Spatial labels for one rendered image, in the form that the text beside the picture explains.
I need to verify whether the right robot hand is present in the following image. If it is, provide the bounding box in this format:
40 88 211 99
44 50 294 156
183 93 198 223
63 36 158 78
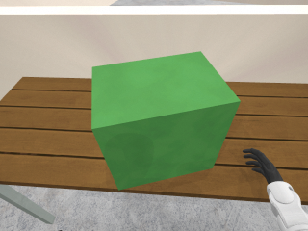
243 148 284 184

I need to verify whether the carton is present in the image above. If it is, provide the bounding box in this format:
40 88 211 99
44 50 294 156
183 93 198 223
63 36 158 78
91 51 241 191

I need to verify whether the robot right forearm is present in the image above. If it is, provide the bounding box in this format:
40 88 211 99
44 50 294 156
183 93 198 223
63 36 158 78
267 181 308 231

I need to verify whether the table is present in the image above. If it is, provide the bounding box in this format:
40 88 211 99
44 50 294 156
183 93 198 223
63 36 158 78
0 77 308 224

